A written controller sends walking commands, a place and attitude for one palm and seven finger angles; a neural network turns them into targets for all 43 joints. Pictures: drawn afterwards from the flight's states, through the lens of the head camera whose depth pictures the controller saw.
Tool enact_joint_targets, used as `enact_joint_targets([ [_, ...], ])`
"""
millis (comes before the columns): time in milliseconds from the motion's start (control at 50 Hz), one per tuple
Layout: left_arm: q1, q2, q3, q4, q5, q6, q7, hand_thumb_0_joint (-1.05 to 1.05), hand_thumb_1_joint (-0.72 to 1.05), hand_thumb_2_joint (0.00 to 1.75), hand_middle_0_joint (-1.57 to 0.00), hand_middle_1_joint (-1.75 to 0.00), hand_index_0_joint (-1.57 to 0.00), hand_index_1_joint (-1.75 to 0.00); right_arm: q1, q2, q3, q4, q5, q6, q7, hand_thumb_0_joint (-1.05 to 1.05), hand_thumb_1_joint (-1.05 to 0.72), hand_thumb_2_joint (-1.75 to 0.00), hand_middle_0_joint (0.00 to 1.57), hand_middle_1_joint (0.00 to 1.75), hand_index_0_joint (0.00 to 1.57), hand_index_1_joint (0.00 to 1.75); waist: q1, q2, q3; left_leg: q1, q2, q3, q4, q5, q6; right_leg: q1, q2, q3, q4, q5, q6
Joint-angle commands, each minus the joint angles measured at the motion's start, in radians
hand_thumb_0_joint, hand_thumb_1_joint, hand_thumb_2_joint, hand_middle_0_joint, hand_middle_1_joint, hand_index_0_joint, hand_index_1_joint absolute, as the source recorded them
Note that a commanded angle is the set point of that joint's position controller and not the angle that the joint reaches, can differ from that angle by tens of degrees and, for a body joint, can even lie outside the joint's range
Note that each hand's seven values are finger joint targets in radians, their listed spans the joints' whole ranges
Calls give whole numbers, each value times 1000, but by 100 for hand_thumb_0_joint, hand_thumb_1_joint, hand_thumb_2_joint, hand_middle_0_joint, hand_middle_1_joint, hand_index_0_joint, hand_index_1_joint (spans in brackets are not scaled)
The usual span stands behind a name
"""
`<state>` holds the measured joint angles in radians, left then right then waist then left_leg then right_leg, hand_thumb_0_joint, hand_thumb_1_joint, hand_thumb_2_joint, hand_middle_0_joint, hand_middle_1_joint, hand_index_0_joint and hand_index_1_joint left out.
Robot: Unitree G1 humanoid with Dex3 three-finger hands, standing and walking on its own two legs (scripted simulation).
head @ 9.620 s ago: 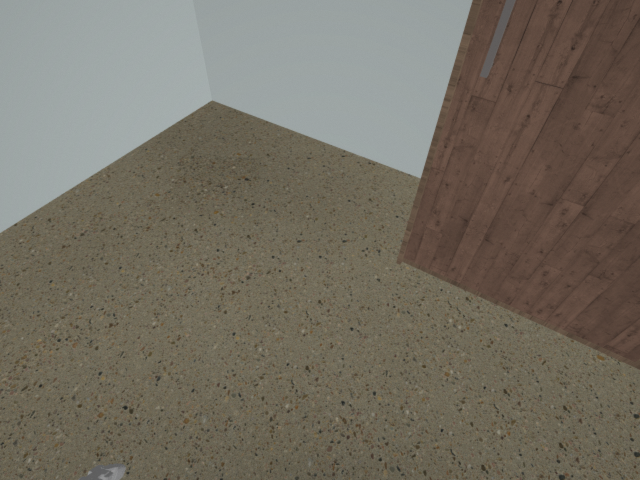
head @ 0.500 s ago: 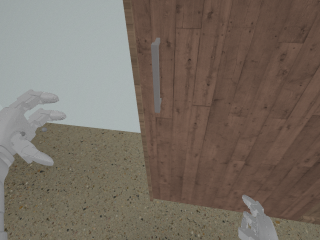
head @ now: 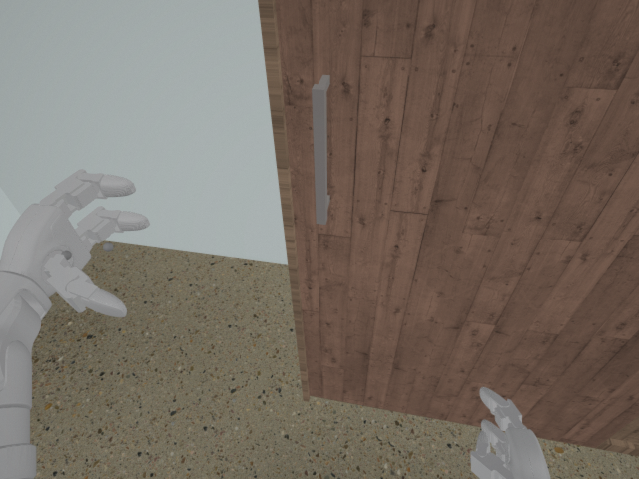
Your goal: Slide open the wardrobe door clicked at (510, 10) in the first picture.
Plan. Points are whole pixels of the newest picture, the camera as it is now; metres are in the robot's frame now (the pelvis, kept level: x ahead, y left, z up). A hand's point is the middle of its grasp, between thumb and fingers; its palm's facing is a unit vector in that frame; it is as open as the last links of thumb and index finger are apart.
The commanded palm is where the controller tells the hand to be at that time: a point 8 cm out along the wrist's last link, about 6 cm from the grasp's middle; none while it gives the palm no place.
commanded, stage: move the hooked fingers beside the handle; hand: left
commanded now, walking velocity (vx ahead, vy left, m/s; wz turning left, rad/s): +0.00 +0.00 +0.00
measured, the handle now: (323, 155) +0.51 +0.06 +0.18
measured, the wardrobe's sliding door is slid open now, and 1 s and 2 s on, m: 0.00 0.00 0.00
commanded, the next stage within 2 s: none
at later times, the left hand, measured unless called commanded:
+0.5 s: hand (178, 211) +0.35 +0.22 +0.19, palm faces -0.07 -1.00 -0.03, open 14.0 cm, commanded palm +0.33 +0.26 +0.19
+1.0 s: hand (223, 187) +0.41 +0.18 +0.19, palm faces -0.08 -1.00 -0.01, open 14.0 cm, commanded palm +0.40 +0.22 +0.19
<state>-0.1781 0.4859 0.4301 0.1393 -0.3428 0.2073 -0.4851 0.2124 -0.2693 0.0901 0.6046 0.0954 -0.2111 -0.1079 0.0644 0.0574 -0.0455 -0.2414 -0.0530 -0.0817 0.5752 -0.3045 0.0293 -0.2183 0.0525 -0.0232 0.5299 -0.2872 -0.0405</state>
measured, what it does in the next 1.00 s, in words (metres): stands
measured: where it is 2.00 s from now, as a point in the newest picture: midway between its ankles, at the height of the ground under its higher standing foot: outside the picture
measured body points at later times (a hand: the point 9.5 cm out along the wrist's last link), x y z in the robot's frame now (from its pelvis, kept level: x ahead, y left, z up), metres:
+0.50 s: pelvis +0.01 +0.01 +0.00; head +0.00 +0.00 +0.45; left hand +0.35 +0.27 +0.19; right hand +0.18 -0.22 -0.08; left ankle +0.00 +0.10 -0.73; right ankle +0.00 -0.09 -0.73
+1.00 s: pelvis +0.01 +0.01 +0.00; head +0.01 +0.00 +0.45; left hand +0.41 +0.23 +0.19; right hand +0.17 -0.23 -0.09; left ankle +0.00 +0.10 -0.73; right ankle +0.00 -0.09 -0.73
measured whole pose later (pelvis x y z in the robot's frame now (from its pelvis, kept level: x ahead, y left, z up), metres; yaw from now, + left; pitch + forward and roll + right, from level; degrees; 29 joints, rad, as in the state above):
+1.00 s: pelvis +0.01 +0.01 +0.00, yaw -1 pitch +2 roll -1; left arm -0.56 0.34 0.22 0.43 -0.23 0.20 -0.24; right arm 0.23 -0.24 0.08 0.64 0.08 -0.09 -0.09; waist 0.01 0.03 -0.05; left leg -0.27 -0.06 -0.06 0.54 -0.30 0.04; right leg -0.26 0.04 0.00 0.51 -0.28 -0.03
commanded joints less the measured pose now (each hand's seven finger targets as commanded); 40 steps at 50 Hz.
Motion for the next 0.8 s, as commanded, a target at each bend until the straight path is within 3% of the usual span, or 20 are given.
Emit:
enact_joint_targets([
  [0, -406, 241, 39, -235, -10, -66, 31, 0, -50, 30, -30, -120, -30, -120, -141, -101, -48, -172, 2, -61, -8, 0, -90, -90, 20, 30, 20, 30, -34, 33, -168, 89, 32, 6, -85, 179, 9, -20, -44, 6, -82, 163, 15],
  [60, -395, 232, 34, -193, -2, -58, 54, 0, -50, 30, -30, -120, -30, -120, -135, -101, -46, -161, -2, -55, -7, 0, -90, -90, 20, 30, 20, 30, -23, 6, -152, 77, 34, 2, -92, 186, 6, -16, -41, 2, -83, 163, 11],
  [100, -436, 221, 22, -171, 8, -45, 70, 0, -50, 30, -30, -120, -30, -120, -138, -102, -46, -161, -2, -47, -7, 0, -90, -90, 20, 30, 20, 30, -29, -1, -152, 65, 34, 1, -101, 160, 6, -26, -45, 1, -82, 140, 14],
  [140, -467, 230, 28, -153, 20, -38, 88, 0, -50, 30, -30, -120, -30, -120, -139, -102, -47, -160, -3, -40, -8, 0, -90, -90, 20, 30, 20, 30, -28, 33, -171, 73, 32, 5, -99, 167, 5, -21, -48, 3, -79, 143, 11],
  [160, -458, 249, 46, -152, 20, -36, 94, 0, -50, 30, -30, -120, -30, -120, -141, -100, -47, -163, -5, -36, -5, 0, -90, -90, 20, 30, 20, 30, -16, 7, -179, 68, 34, 6, -96, 184, 4, -1, -47, 8, -83, 158, 9],
  [200, -489, 203, 6, -176, 25, -40, 98, 0, -50, 30, -30, -120, -30, -120, -144, -92, -46, -172, -3, -31, -2, 0, -90, -90, 20, 30, 20, 30, -25, 30, -216, 89, 32, 13, -93, 215, 4, 8, -49, 6, -71, 198, 9],
  [260, -487, 200, 4, -149, 27, -46, 107, 0, -50, 30, -30, -120, -30, -120, -129, -96, -50, -163, -4, -25, 1, 0, -90, -90, 20, 30, 20, 30, -26, -7, -217, 92, 38, 14, -90, 242, 3, 10, -43, 3, -71, 225, 9],
  [340, -527, 161, -36, -142, 39, -40, 124, 0, -50, 30, -30, -120, -30, -120, -121, -95, -51, -161, -2, -16, 1, 0, -90, -90, 20, 30, 20, 30, -34, 38, -211, 104, 38, 10, -96, 251, -5, -13, -45, -3, -62, 230, 5],
  [360, -526, 151, -45, -120, 38, -35, 129, 0, -50, 30, -30, -120, -30, -120, -118, -98, -52, -156, -5, -12, 2, 0, -90, -90, 20, 30, 20, 30, -34, -27, -200, 91, 40, 9, -94, 251, 0, -10, -41, -3, -68, 231, 7],
  [400, -565, 129, -65, -151, 44, -32, 142, 0, -50, 30, -30, -120, -30, -120, -124, -94, -54, -163, -4, -8, 2, 0, -90, -90, 20, 30, 20, 30, -36, 3, -223, 109, 39, 12, -93, 258, 1, -10, -46, -1, -62, 240, 6],
  [480, -581, 154, -39, -143, 53, -37, 171, 0, -50, 30, -30, -120, -30, -120, -113, -94, -59, -153, -8, 6, 4, 0, -90, -90, 20, 30, 20, 30, -32, -21, -255, 112, 39, 18, -89, 303, -1, 20, -47, 3, -59, 284, 5],
  [540, -604, 110, -77, -142, 59, -38, 182, 0, -50, 30, -30, -120, -30, -120, -109, -90, -57, -148, -9, 14, 8, 0, -90, -90, 20, 30, 20, 30, -39, 11, -257, 128, 40, 19, -89, 331, -8, 13, -46, -1, -52, 305, 3],
  [560, -604, 112, -80, -147, 63, -40, 186, 0, -50, 30, -30, -120, -30, -120, -109, -90, -60, -146, -8, 16, 10, 0, -90, -90, 20, 30, 20, 30, -36, -20, -259, 131, 45, 19, -85, 347, -5, 16, -44, 0, -54, 312, 3],
  [600, -618, 82, -103, -132, 66, -32, 193, 0, -50, 30, -30, -120, -30, -120, -108, -88, -60, -147, -9, 21, 10, 0, -90, -90, 20, 30, 20, 30, -42, -4, -260, 133, 42, 21, -87, 351, -7, 13, -45, -1, -51, 321, 4],
  [620, -623, 97, -90, -121, 69, -29, 199, 0, -50, 30, -30, -120, -30, -120, -103, -89, -61, -141, -9, 27, 9, 0, -90, -90, 20, 30, 20, 30, -42, 0, -251, 129, 42, 21, -88, 340, -8, 8, -45, -1, -54, 313, 4],
  [680, -630, 104, -86, -70, 71, -22, 210, 0, -50, 30, -30, -120, -30, -120, -96, -95, -62, -136, -9, 44, 10, 0, -90, -90, 20, 30, 20, 30, -46, -48, -235, 98, 42, 25, -90, 319, -1, 12, -45, 4, -62, 309, 6],
  [740, -735, 59, -144, -78, 82, -32, 219, 0, -50, 30, -30, -120, -30, -120, -95, -91, -61, -134, -7, 54, 6, 0, -90, -90, 20, 30, 20, 30, -68, 10, -241, 129, 43, 21, -89, 315, -4, -14, -45, 3, -61, 289, 2],
  [760, -740, 48, -154, -71, 82, -38, 223, 0, -50, 30, -30, -120, -30, -120, -90, -90, -61, -133, -10, 53, 7, 0, -90, -90, 20, 30, 20, 30, -67, -8, -249, 134, 45, 20, -83, 328, -2, -15, -42, 3, -61, 295, 2],
  [780, -766, 75, -136, -63, 85, -44, 229, 0, -50, 30, -30, -120, -30, -120, -88, -93, -63, -129, -10, 56, 5, 0, -90, -90, 20, 30, 20, 30, -68, 4, -262, 134, 44, 17, -84, 325, -4, -9, -45, 5, -62, 296, 2],
])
